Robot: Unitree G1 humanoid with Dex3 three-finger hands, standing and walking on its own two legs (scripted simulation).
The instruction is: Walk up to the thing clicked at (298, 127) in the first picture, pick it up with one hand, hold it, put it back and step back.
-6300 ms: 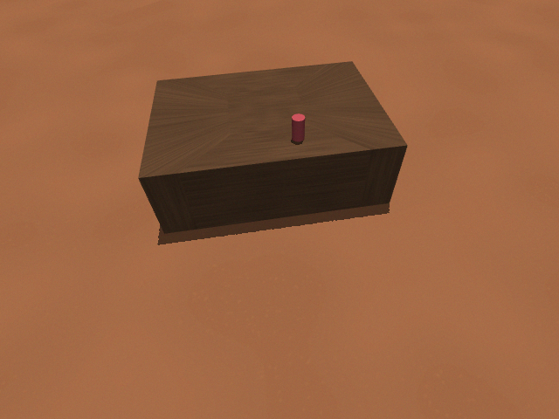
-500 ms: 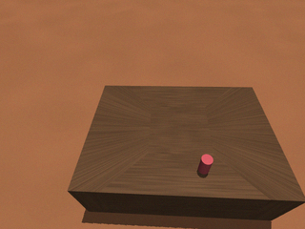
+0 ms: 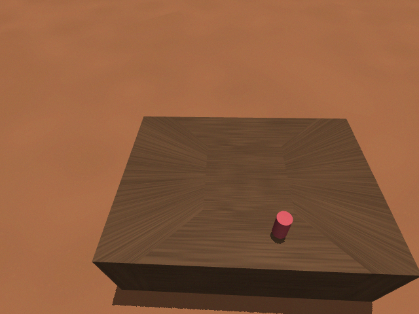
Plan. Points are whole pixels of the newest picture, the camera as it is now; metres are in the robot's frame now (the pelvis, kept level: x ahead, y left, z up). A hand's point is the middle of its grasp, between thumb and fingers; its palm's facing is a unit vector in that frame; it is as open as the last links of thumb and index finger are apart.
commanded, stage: stand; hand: right
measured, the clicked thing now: (281, 225) +0.48 -0.21 -0.37
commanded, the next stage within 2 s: go down in 0.36 s
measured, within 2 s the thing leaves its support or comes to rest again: neither
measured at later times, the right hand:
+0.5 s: hand out of the picture +0.09 -0.25 -0.16, palm faces -0.01 +0.94 -0.34, open 7.4 cm
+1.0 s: hand out of the picture +0.13 -0.26 -0.16, palm faces +0.01 +0.94 -0.33, open 16.4 cm
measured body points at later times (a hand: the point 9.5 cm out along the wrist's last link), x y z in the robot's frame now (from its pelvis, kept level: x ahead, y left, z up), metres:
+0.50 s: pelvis +0.00 +0.00 +0.00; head +0.02 +0.01 +0.45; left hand +0.08 +0.31 -0.13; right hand +0.09 -0.30 -0.13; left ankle +0.01 +0.13 -0.75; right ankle -0.03 -0.13 -0.75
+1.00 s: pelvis +0.00 -0.01 -0.02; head +0.05 -0.01 +0.42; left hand +0.14 +0.24 -0.13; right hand +0.13 -0.31 -0.13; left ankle +0.01 +0.13 -0.75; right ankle -0.03 -0.13 -0.75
